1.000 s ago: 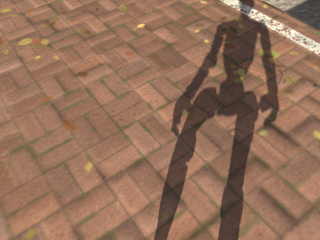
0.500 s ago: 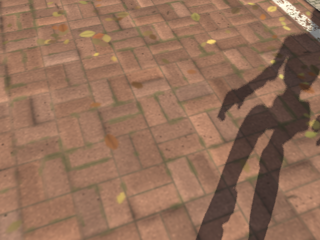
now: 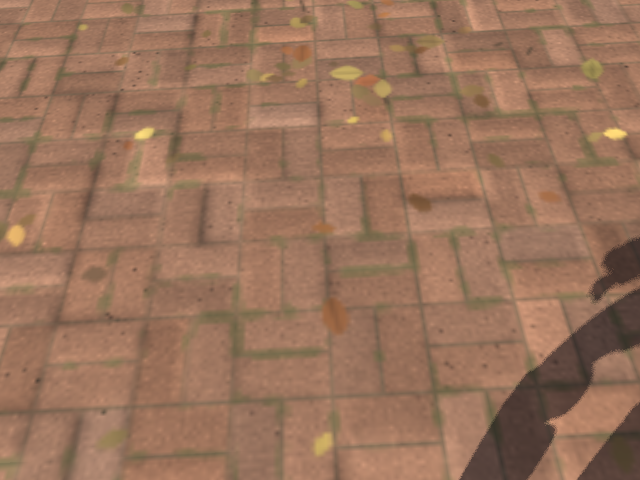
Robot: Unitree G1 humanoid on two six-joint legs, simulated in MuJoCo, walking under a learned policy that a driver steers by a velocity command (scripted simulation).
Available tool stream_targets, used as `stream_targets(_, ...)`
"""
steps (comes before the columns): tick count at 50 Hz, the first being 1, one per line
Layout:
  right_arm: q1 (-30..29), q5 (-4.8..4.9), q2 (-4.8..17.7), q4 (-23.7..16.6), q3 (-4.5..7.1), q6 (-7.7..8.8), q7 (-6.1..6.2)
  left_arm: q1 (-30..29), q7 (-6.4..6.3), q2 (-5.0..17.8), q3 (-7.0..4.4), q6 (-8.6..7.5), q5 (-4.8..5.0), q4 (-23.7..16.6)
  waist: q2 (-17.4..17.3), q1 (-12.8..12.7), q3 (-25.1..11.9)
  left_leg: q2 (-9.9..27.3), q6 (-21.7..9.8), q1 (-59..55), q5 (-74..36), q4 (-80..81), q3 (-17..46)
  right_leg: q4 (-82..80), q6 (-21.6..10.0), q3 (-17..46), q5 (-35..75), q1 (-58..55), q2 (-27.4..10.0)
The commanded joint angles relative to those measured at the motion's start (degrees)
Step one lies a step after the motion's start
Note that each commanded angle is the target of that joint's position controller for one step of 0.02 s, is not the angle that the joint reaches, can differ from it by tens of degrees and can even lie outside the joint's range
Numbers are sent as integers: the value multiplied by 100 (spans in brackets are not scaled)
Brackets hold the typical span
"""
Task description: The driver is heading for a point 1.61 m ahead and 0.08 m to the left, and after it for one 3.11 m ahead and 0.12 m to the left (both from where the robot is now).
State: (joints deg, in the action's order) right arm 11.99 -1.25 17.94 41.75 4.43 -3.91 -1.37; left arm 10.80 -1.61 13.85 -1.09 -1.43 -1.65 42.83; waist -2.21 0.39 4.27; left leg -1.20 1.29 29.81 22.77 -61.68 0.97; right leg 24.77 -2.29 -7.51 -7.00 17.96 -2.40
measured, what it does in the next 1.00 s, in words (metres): steps on the spot, turning left: left foot, then right foot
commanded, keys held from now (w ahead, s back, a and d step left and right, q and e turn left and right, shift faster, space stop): q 0.30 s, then no key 0.68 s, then w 0.02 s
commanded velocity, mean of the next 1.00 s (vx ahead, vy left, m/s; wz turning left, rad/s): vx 0.02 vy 0.00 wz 0.31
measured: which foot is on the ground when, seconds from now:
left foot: up 0.00-0.16, down 0.18-1.00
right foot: down 0.00-0.18, up 0.20-0.58, down 0.60-1.00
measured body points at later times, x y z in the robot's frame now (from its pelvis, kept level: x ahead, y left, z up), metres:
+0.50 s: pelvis +0.01 +0.03 +0.00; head +0.03 +0.05 +0.45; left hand +0.04 +0.32 -0.12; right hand +0.21 -0.20 -0.09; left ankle +0.01 +0.11 -0.74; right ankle +0.04 -0.10 -0.70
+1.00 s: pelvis +0.01 +0.01 +0.00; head +0.01 +0.01 +0.45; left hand +0.04 +0.28 -0.12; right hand +0.16 -0.22 -0.13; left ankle -0.01 +0.12 -0.74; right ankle +0.03 -0.09 -0.74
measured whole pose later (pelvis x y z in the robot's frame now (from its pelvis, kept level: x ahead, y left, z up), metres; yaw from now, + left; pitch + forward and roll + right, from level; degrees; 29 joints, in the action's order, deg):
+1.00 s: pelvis +0.01 +0.01 +0.00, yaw +17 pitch -2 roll +0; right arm 12.8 -0.7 14.0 52.5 1.1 -1.0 1.1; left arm 11.0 -1.1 13.5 -0.8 0.8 -0.7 48.5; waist 0.3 0.3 1.9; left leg -3.3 -0.8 10.1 11.4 -23.4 5.5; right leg 24.0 -2.0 -1.0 -13.3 9.0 1.5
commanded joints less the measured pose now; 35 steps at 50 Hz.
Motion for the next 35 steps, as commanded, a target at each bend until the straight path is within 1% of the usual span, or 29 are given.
stream_targets(1,333,-6,173,-349,-3,-61,-80,-130,2,817,-236,0,-14,-351,1159,107,-807,226,-43,-647,-252,751,-148,-911,-909,706,699,-200,-1384)
stream_targets(4,68,23,226,-506,-24,-52,-116,12,45,1008,-325,93,-38,-318,1206,-33,-805,180,-146,-1047,-42,1484,-396,-794,-836,619,90,-208,-1509)
stream_targets(6,24,35,232,-583,-26,-4,-120,83,66,1132,-379,158,-15,-293,1149,-40,-781,127,-250,-1288,-40,2086,-516,-544,-720,577,-71,-285,-1597)
stream_targets(7,147,30,203,-566,-28,46,-115,52,70,1171,-400,197,23,-287,1018,66,-783,51,-333,-1647,-308,2669,-582,-248,-550,431,-175,-171,-1541)
stream_targets(8,334,14,269,-487,-7,112,-86,217,80,1109,-408,241,13,-227,687,109,-775,-10,-423,-2057,-585,3271,-413,205,-253,241,-414,66,-1409)
stream_targets(9,457,-46,623,-489,65,193,-10,480,122,862,-376,300,-11,-206,-546,96,-601,834,-620,-2237,-614,4442,999,1460,189,-276,-1235,609,-912)
stream_targets(10,398,-36,1533,-686,276,195,35,203,83,548,-269,359,42,-673,-1867,106,-263,2298,-1417,-2109,-2069,4807,3212,2461,573,-251,-2958,1998,202)
stream_targets(11,763,-60,1389,-573,319,173,100,-246,25,798,-312,431,-16,-673,-978,452,-356,2241,-1810,-1925,-2422,4646,2875,3421,530,624,-2854,1889,69)
stream_targets(12,492,-32,1101,-563,220,161,145,-165,49,722,-311,455,71,-637,-763,189,-333,1864,-1733,-1769,-2354,4542,2337,3624,488,849,-2358,1804,30)
stream_targets(13,56,-5,884,-607,157,140,161,-5,67,730,-323,417,123,-530,-589,-58,-266,1432,-1479,-1661,-2177,4523,1869,3505,445,936,-1832,1659,-22)
stream_targets(14,-232,35,781,-680,128,150,173,121,70,812,-360,381,59,-458,-686,-163,-374,1156,-1338,-1763,-2396,4429,1622,3516,419,869,-1531,1582,36)
stream_targets(15,-305,59,642,-725,93,164,169,281,85,865,-381,371,-10,-357,-662,-176,-568,1023,-1347,-1884,-2867,4323,1478,3658,435,805,-1423,1449,107)
stream_targets(16,-231,80,559,-718,63,183,153,351,102,858,-387,382,-11,-315,-514,-165,-741,1033,-1374,-2036,-3192,4259,1431,3728,452,787,-1416,1385,152)
stream_targets(17,-123,87,538,-687,57,206,143,350,114,801,-372,398,17,-307,-397,-127,-821,1063,-1402,-2171,-3349,4229,1434,3650,470,789,-1427,1367,154)
stream_targets(18,-9,84,544,-641,59,228,141,295,117,730,-349,418,49,-325,-363,-77,-825,1093,-1421,-2300,-3361,4221,1471,3453,480,800,-1446,1382,143)
stream_targets(20,177,55,549,-563,61,241,158,158,106,639,-304,454,69,-364,-451,52,-782,1156,-1460,-2455,-3160,4231,1596,3003,465,813,-1514,1331,129)
stream_targets(23,238,2,558,-489,46,229,162,42,91,593,-264,465,77,-397,-541,162,-709,1170,-1470,-2315,-2828,4194,1713,2301,362,793,-1673,891,181)
stream_targets(26,142,-36,600,-423,34,210,145,136,51,581,-244,440,137,-365,-556,144,-667,1147,-1430,-2014,-2948,4084,1826,1621,239,706,-1797,250,323)
stream_targets(27,97,-33,594,-392,22,206,148,208,34,568,-236,422,155,-340,-536,106,-665,1136,-1392,-1957,-3007,4032,1886,1309,198,687,-1736,37,357)
stream_targets(28,-4,-5,568,-366,1,200,159,359,19,515,-219,396,160,-281,-455,-15,-669,1072,-1298,-1855,-3006,3932,1889,765,151,649,-1441,-294,384)
stream_targets(29,-125,50,505,-349,-35,200,178,558,-1,428,-188,349,139,-195,-334,-175,-669,949,-1114,-1620,-2804,3801,1839,-111,91,630,-811,-822,378)
stream_targets(30,-79,68,342,-337,-94,228,192,580,-33,503,-174,270,63,-186,-54,-152,-708,773,-814,-1265,-2190,3695,1805,-663,19,1057,-311,-1335,14)
stream_targets(31,117,61,-13,-360,-196,267,190,570,-64,828,-183,186,-62,-258,882,0,-866,292,-527,-978,-1165,3012,1329,-1144,-175,2256,-135,-1640,-1131)
stream_targets(32,44,84,116,-340,-157,219,195,72,-16,1064,-224,186,18,-282,1475,164,-431,-368,-390,-1189,10,3076,575,-1071,-722,2677,657,-570,-1574)
stream_targets(33,109,24,275,-185,-124,184,189,-190,29,729,-142,152,46,-354,1201,175,-386,-193,-331,-1594,133,2747,511,-1057,-866,2452,664,-349,-1476)
stream_targets(34,121,27,206,-96,-130,181,158,-308,46,628,-91,128,72,-342,1139,223,-363,-194,-339,-1765,-217,2984,472,-946,-728,2142,590,-309,-1192)
stream_targets(35,78,35,149,-36,-152,197,139,-309,41,659,-91,138,61,-291,1108,227,-335,-162,-320,-1905,-713,3333,448,-813,-523,1831,529,-375,-884)
Velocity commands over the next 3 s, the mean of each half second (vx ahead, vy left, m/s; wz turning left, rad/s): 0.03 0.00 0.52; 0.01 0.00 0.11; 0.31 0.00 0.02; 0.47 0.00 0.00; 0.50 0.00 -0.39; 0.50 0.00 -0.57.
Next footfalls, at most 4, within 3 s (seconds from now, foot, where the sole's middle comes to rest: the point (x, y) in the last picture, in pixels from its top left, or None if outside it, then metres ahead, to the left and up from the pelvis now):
0.18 left None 0.04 0.13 -0.78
0.60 right None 0.07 -0.08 -0.78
1.66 right None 0.41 0.04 -0.78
2.20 left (220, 381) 0.67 0.29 -0.78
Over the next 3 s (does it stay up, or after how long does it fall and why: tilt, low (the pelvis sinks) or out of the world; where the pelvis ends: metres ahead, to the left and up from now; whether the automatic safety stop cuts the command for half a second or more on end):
stays up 0.93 0.13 0.00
